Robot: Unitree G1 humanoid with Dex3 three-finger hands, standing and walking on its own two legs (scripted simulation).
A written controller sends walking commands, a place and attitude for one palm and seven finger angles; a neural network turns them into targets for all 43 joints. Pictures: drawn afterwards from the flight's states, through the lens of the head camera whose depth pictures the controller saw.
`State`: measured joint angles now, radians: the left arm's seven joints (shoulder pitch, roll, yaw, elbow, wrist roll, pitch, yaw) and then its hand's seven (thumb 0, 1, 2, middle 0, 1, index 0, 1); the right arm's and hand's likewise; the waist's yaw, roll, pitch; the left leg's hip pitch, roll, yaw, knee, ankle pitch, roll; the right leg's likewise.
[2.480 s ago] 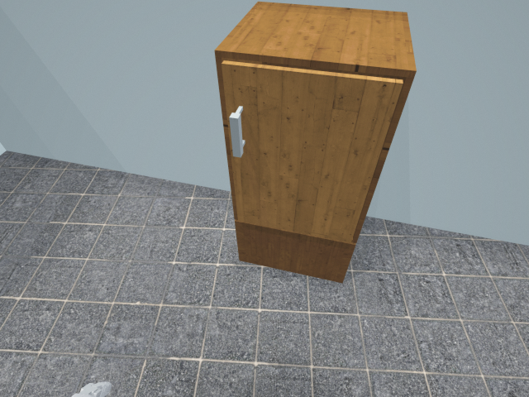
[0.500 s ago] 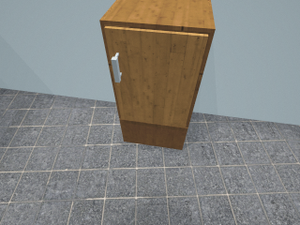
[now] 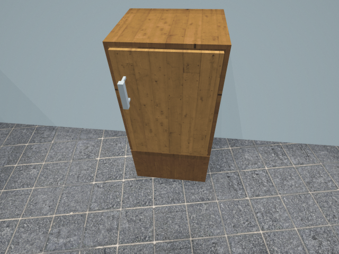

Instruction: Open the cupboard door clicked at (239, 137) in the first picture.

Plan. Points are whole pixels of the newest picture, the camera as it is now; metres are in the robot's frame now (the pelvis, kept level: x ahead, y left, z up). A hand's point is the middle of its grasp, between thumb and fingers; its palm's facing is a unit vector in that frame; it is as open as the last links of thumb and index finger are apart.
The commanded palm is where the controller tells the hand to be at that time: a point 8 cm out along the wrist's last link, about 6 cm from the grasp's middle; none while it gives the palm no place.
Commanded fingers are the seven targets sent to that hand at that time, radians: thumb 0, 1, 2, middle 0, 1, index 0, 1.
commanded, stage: take the last steps up to it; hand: left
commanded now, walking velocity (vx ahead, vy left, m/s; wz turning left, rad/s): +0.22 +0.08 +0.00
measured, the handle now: (125, 92) +0.71 +0.24 -0.02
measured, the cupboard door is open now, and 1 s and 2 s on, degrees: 0 0 0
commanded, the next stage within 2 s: come to a stop and stand still in 0.22 s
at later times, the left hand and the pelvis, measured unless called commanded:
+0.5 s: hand out of the picture +0.13 +0.26 -0.18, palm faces +0.01 -0.99 -0.17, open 7.4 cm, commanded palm none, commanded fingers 0.00 0.90 0.90 -0.20 -0.30 -0.20 -0.30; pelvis +0.13 +0.09 +0.01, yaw -3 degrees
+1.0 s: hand (108, 245) +0.18 +0.19 -0.15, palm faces -0.05 -0.97 -0.25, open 7.3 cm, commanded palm none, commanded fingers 0.00 0.90 0.90 -0.20 -0.30 -0.20 -0.30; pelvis +0.10 +0.02 +0.01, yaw -4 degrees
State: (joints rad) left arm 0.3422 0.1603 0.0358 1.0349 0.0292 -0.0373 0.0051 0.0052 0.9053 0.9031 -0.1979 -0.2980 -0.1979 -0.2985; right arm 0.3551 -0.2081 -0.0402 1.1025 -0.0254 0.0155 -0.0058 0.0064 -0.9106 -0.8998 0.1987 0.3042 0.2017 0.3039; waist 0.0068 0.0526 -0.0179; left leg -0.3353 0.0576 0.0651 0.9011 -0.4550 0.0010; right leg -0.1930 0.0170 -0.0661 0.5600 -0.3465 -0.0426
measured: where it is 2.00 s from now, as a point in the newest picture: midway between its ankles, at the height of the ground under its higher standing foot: outside the picture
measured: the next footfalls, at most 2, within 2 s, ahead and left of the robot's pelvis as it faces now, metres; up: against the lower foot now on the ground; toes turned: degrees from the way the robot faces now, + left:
left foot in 0.30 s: +0.22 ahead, +0.17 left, +0.00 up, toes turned +5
right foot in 0.84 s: +0.14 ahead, -0.09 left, +0.00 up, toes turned -7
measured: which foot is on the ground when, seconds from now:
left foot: up 0.00-0.28, down 0.30-0.84, up 0.86-1.00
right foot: down 0.00-0.30, up 0.32-0.82, down 0.84-1.00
